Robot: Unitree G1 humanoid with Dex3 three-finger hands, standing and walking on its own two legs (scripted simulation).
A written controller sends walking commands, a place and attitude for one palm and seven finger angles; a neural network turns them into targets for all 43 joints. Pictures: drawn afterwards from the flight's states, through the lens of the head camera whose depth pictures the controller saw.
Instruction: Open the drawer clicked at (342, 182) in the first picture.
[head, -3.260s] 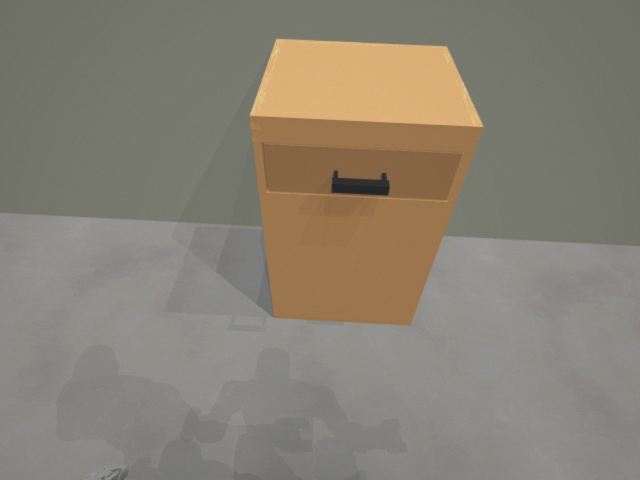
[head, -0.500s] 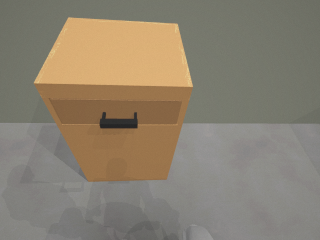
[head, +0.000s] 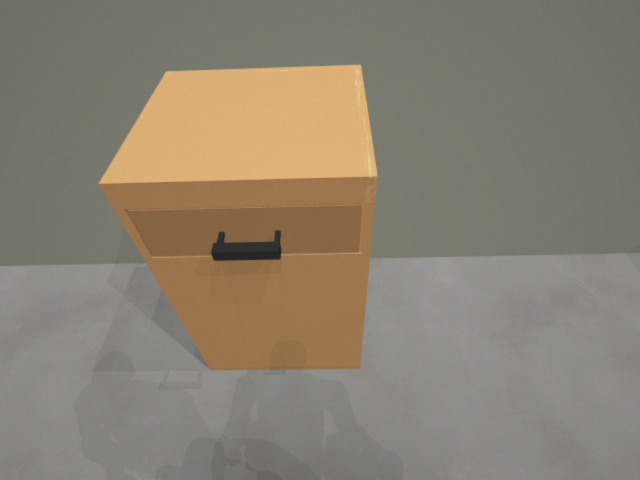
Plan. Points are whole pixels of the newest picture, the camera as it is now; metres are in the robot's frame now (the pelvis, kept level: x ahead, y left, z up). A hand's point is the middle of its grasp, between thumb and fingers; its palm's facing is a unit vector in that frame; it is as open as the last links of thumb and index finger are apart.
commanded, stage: come to a stop and stand still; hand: left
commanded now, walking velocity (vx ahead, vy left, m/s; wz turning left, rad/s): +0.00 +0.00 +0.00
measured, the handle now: (248, 243) +0.55 +0.21 -0.10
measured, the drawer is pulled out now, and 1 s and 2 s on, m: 0.00 0.00 0.00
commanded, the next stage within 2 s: look again from close up in 0.64 s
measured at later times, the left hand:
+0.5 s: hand out of the picture +0.02 +0.23 -0.18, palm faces +0.02 -0.98 -0.21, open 7.3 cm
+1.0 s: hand out of the picture +0.00 +0.24 -0.18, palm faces +0.02 -0.98 -0.20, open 7.4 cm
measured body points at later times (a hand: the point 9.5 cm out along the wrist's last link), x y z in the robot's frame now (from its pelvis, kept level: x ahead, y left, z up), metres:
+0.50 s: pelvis +0.01 +0.06 -0.01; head +0.01 +0.05 +0.44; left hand +0.02 +0.29 -0.16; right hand +0.01 -0.16 -0.17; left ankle -0.03 +0.16 -0.75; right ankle -0.01 -0.05 -0.75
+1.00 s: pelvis -0.01 +0.07 -0.01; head -0.03 +0.07 +0.44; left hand +0.00 +0.29 -0.17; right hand +0.00 -0.16 -0.17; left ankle -0.03 +0.16 -0.74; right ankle -0.01 -0.05 -0.74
